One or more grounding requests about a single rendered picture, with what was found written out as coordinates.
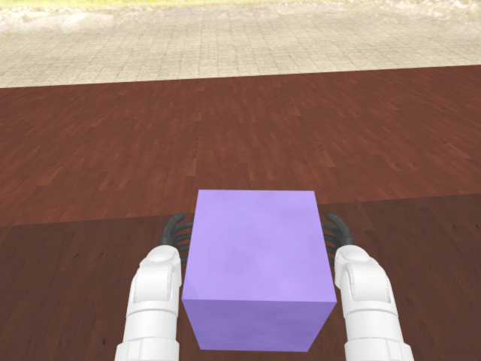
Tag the robot left forearm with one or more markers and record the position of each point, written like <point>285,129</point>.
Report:
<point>151,318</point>

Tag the robot left hand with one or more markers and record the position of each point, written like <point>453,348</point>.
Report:
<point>170,238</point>

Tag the robot right forearm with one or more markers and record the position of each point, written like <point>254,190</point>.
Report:
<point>372,325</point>

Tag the robot right hand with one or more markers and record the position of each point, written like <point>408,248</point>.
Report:
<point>340,229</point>

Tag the carton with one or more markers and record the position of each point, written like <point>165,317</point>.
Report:
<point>257,274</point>

